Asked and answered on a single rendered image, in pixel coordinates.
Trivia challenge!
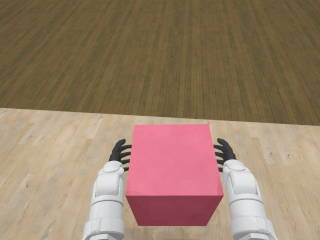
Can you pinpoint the robot right forearm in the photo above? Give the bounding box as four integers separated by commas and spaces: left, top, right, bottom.
222, 159, 278, 240

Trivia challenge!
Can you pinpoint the carton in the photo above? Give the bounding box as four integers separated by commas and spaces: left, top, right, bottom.
125, 124, 224, 226

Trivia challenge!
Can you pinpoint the right robot hand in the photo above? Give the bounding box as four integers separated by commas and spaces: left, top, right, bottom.
213, 138, 237, 172

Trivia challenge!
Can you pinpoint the left robot hand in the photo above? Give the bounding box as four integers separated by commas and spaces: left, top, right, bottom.
108, 138, 132, 172

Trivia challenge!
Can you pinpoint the robot left forearm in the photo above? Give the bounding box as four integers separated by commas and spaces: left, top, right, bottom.
82, 160, 125, 240

